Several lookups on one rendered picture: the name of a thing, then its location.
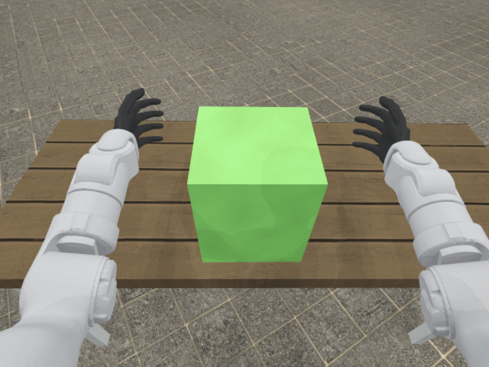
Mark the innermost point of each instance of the robot right upper arm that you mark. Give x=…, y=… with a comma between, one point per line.
x=455, y=304

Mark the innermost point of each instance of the table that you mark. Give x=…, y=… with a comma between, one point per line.
x=360, y=239

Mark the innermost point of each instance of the robot left forearm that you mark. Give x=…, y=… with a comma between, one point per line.
x=87, y=223

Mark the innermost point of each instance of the left robot hand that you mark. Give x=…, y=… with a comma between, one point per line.
x=128, y=117

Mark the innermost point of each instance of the robot left upper arm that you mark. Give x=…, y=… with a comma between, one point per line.
x=67, y=294

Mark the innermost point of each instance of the carton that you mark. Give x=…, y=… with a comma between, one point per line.
x=256, y=183

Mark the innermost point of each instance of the robot right forearm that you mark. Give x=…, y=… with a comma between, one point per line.
x=443, y=230

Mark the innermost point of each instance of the right robot hand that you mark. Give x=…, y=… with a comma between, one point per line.
x=393, y=128

